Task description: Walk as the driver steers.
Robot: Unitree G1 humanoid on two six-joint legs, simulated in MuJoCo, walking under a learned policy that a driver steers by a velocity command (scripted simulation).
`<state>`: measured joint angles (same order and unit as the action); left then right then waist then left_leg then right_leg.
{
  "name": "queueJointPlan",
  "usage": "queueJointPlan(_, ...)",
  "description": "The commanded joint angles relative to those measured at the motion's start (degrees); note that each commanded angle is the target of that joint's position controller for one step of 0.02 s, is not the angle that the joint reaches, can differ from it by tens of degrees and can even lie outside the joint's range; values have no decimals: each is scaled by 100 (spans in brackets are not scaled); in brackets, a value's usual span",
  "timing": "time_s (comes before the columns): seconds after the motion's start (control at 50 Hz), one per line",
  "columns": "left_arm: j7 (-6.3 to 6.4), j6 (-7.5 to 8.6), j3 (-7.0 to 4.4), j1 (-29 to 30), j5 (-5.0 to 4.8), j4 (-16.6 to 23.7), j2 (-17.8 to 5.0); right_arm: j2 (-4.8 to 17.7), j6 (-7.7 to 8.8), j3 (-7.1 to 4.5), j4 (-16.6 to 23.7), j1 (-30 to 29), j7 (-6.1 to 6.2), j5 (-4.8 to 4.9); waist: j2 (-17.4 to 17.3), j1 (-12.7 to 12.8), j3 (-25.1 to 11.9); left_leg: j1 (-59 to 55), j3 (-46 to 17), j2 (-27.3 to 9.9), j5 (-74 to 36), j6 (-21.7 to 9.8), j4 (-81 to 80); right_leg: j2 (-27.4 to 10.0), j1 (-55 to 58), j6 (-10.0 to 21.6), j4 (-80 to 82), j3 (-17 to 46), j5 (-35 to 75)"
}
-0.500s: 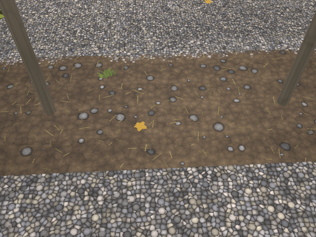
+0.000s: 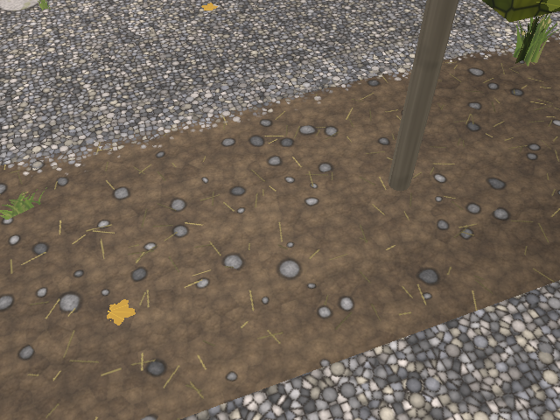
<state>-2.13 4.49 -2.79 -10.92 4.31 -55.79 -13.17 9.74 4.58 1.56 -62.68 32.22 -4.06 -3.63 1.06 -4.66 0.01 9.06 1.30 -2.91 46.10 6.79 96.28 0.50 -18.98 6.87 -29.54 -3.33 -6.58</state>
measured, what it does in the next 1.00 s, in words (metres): walks ahead, turning left: left foot, then right foot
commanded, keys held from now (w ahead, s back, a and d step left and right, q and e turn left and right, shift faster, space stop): no key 0.02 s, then q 0.84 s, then no key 0.14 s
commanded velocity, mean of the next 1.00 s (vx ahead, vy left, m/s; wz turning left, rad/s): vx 0.09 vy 0.00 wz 0.29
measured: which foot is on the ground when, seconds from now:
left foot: up 0.00-0.18, down 0.20-0.54, up 0.56-0.98, down 1.00-1.00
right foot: down 0.00-0.28, up 0.30-0.52, down 0.54-1.00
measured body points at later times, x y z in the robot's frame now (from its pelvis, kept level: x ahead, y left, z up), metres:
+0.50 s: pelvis +0.16 +0.03 +0.00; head +0.20 +0.04 +0.45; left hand +0.30 +0.32 -0.11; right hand +0.31 -0.23 -0.12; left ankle +0.26 +0.16 -0.73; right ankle +0.11 -0.08 -0.72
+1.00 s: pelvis +0.21 +0.06 +0.01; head +0.26 +0.06 +0.45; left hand +0.13 +0.35 -0.10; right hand +0.45 -0.12 -0.12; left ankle +0.22 +0.18 -0.73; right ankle +0.13 -0.08 -0.74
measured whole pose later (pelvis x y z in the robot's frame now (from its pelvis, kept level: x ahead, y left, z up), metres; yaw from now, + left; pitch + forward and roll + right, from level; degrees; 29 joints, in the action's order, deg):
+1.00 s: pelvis +0.21 +0.06 +0.01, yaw +22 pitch +0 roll +1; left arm 0.9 3.7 -5.6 -20.2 3.0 -46.1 -17.9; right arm 16.3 1.8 -2.6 -47.8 4.9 -4.3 -1.2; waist -1.2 1.1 6.2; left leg 18.5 3.1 0.2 5.6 -1.5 28.1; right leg -3.8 6.2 -1.0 -13.6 -14.7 -18.5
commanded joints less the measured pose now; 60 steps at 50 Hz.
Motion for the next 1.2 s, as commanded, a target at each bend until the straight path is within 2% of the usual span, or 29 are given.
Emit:
queueJointPlan(0.02, 108, -29, -231, -1589, -1, 21, -841, 982, 426, -264, 1471, -1760, 187, 40, 96, 763, -373, 3767, -430, -690, 175, -215, -500, -2102, 2675, 1674, -19, 2007, 5870)
queueJointPlan(0.06, -6, 249, -42, -503, -305, 396, -444, 289, 330, -139, 1289, -1231, 319, 58, -37, 40, 358, 2282, -527, -740, -1926, -465, -3522, -1785, -384, 1425, 1138, 1407, 4697)
queueJointPlan(0.08, -133, 327, -126, -241, -262, 513, -752, 271, 311, -155, 1157, -836, 275, 150, -6, -263, 391, 1385, -275, -560, -2744, -492, -4268, -1336, -1174, 1115, 1264, 1101, 3925)
queueJointPlan(0.1, -205, 369, -211, -103, -193, 661, -1037, 406, 291, -199, 994, -659, 179, 246, 146, -237, 233, 926, 42, -370, -3561, -504, -4801, -1042, -1388, 958, 1250, 753, 3764)
queueJointPlan(0.14, -377, 328, -145, 241, -164, 759, -861, 350, 234, -154, 734, -383, -30, 291, 31, -551, 173, -213, -66, -247, -5570, -469, -5720, -854, -2008, 487, 930, 544, 2550)
queueJointPlan(0.18, -486, 289, -74, 341, -211, 747, -687, 948, 344, -380, 738, -470, -56, 199, -58, -603, -38, -805, -71, -27, -5913, -563, -5699, -568, -1878, 142, 438, 435, 1780)
queueJointPlan(0.2, -499, 285, -56, 203, -338, 735, -610, 1329, 439, -506, 867, -764, 1, 210, -289, -483, -95, -795, -121, -130, -6727, -810, -5922, -385, -1474, -111, 43, 265, 1528)
queueJointPlan(0.22, -428, 230, -126, -725, -467, 719, -582, 2024, 503, -637, 1216, -1672, 30, 294, -1001, 233, -514, -664, -627, -582, -9265, -1534, -6325, 69, -573, -516, -309, -131, 574)
queueJointPlan(0.24, -278, 160, -86, -1708, -506, 536, -406, 1940, 488, -543, 1528, -2630, -48, 345, -1228, 838, -1226, -868, -1474, -1227, -9387, -2286, -6403, 99, -41, -939, -792, -181, -617)
queueJointPlan(0.26, -156, 51, -116, -1770, -500, 511, -525, 1595, 410, -436, 1569, -2946, -96, 405, -1054, 888, -1375, -638, -1534, -1091, -8462, -2356, -6395, 58, 350, -1111, -1001, -222, -973)
queueJointPlan(0.3, 137, -67, -321, -1167, -366, 883, -1050, 1989, 298, -612, 1697, -2972, 17, 425, -1046, 759, -1306, -294, -1868, -996, -7121, -2452, -6795, 192, 364, -1066, -1337, -368, -1770)
queueJointPlan(0.38, 210, -129, -124, -109, -145, 1219, -605, 1894, 308, -735, 1377, -1616, 305, 280, -920, -5, -1281, -715, -3051, -1488, -6137, -2830, -7661, -78, -590, -1118, -2978, 561, -3818)
queueJointPlan(0.44, 248, -157, -116, -144, -35, 1145, -687, 1571, 271, -652, 1518, -2293, 453, 391, -539, 413, -877, -4, -2458, -896, -4953, -2345, -8146, -160, -79, -961, -1497, 462, -3377)
queueJointPlan(0.52, 89, -134, -208, -1185, -441, 669, -862, 1823, -43, -762, 1953, -3211, 256, 278, -440, 1008, -658, 1386, -2211, -444, -3942, -2105, -8238, 234, 2125, -440, 806, 7, -555)
queueJointPlan(0.54, 108, -85, -303, -1381, -391, 708, -1074, 1498, -104, -647, 1894, -2981, 194, 230, -260, 1060, -634, 2154, -2143, -271, -3255, -1780, -7984, -246, 2928, 80, 850, 182, 71)
queueJointPlan(0.56, 235, 62, -460, -1686, -228, 806, -1648, 977, -91, -490, 2222, -3076, 164, 232, 839, 1200, -267, 3473, -1194, 679, -2360, -916, -6756, -2207, 3230, 1753, 1687, 2514, 751)
queueJointPlan(0.58, 241, 96, -338, -1134, 104, 795, -1450, 878, -79, -423, 2190, -3057, 235, 32, 513, 886, 601, 4180, -1299, 293, -1895, -529, -5943, -3299, 2646, 2154, 2375, 3057, 1284)
queueJointPlan(0.62, 209, 138, -210, 158, -191, 1322, -913, 1493, -101, -654, 1687, -2254, 447, 65, 315, 308, 243, 3189, -937, 302, -2635, -380, -4819, -2137, 2510, 1164, 2428, 1608, 628)
queueJointPlan(0.66, 250, 239, -146, 636, -235, 1581, -844, 1372, -44, -645, 1640, -2106, 381, -41, 615, 52, 170, 2657, -447, 597, -3123, -425, -4009, -1496, 2177, 701, 2066, 585, 2059)
queueJointPlan(0.72, 382, 259, -355, -186, -119, 1486, -1364, 1013, -106, -525, 1736, -2215, 69, 166, 365, 327, 303, 2592, -82, 368, -3650, -290, -4067, -1425, 2247, 694, 1972, -100, 2639)
queueJointPlan(0.82, 418, 106, -468, -1325, -144, 1226, -1385, 911, -251, -428, 1911, -2696, -62, 234, 555, 751, 472, 2885, 110, 67, -3693, -360, -5712, -1855, 3492, 779, 1729, -222, 3938)
queueJointPlan(1.0, 282, -70, -567, -561, -178, 1342, -1691, 1409, -137, -663, 1676, -2494, 27, 330, 417, 120, -30, 375, 386, 635, -4988, -1112, -7618, -1545, 2574, 98, 666, -764, 4356)
queueJointPlan(1.02, 189, -115, -482, -707, -159, 1280, -1484, 1519, -77, -717, 1651, -2296, 88, 337, 274, 83, -460, -676, 222, 555, -5927, -1440, -7634, -1267, 1950, -186, 166, -862, 3765)
queueJointPlan(1.04, 106, -144, -248, -1292, -25, 1455, -796, 2007, -67, -844, 1624, -1624, 271, 276, -904, 234, -1695, -3026, -1382, -903, -8674, -2790, -7035, -750, 303, -868, -1269, -1132, 527)
queueJointPlan(1.06, 25, -131, -146, -1149, -66, 1495, -717, 1902, -29, -790, 1523, -899, 340, 97, -660, -210, -2278, -3801, -2836, -1896, -8007, -3258, -7520, -246, -726, -934, -2157, -214, -3621)
queueJointPlan(1.08, -47, -154, -160, -398, -75, 1641, -793, 1934, 164, -903, 1287, -902, 372, -20, -278, -200, -657, -2430, -2409, -1638, -6738, -2661, -7902, -564, -1279, -814, -2635, 491, -3740)
queueJointPlan(1.1, 49, -131, -231, -348, -64, 1545, -1094, 1878, 251, -938, 1456, -1504, 369, 141, -516, 15, -182, -1654, -1838, -1400, -6481, -2467, -8079, -735, -1375, -805, -2880, 432, -3633)
queueJointPlan(1.14, 254, -103, -278, -752, -49, 1330, -1252, 1422, 259, -800, 1805, -2320, 350, 413, -782, 463, -14, -498, -1302, -1073, -5916, -2263, -8521, -847, -615, -860, -2700, 434, -3056)
queueJointPlan(1.2, 250, -164, -162, -1332, -167, 1038, -932, 1482, 285, -822, 2106, -2910, 240, 255, -508, 907, 91, 806, -703, -709, -5448, -2052, -8907, -606, 494, -968, -2881, 277, -1713)
Keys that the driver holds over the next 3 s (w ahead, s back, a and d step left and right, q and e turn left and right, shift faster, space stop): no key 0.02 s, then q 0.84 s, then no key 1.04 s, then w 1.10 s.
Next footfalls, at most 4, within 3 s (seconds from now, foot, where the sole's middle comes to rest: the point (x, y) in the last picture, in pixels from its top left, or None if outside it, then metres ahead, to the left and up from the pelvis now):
0.20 left None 0.30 0.16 -0.77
0.54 right None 0.17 -0.08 -0.77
1.00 left None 0.26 0.20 -0.77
1.40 right None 0.35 -0.02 -0.77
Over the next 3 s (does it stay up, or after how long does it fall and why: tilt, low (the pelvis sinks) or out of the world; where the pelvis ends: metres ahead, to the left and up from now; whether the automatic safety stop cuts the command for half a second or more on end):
stays up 0.71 0.25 -0.18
